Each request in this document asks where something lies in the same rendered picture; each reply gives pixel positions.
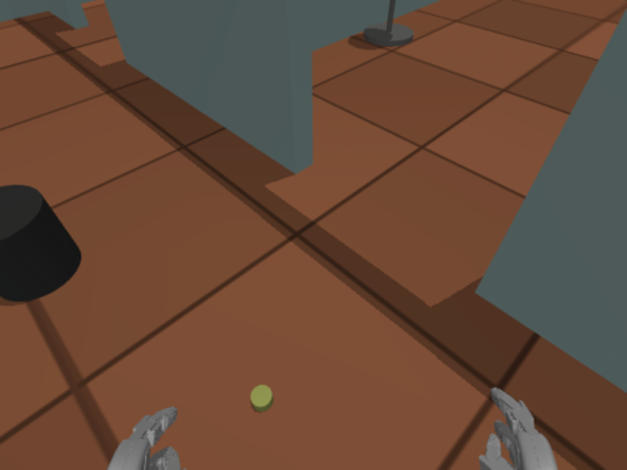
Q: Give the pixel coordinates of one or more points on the coat stand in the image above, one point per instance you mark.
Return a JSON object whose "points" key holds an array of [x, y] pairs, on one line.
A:
{"points": [[388, 34]]}

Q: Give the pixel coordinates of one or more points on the right robot hand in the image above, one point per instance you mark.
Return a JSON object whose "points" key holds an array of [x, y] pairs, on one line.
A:
{"points": [[528, 450]]}

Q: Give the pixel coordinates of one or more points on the left robot hand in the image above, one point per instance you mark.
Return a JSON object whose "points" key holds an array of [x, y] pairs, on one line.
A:
{"points": [[134, 453]]}

